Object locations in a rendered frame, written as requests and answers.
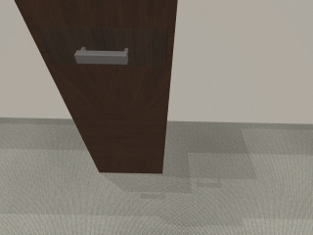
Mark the handle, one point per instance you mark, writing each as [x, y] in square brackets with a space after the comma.
[84, 56]

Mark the cabinet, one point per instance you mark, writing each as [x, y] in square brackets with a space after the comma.
[120, 111]

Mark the drawer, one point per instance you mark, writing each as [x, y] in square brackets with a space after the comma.
[146, 46]

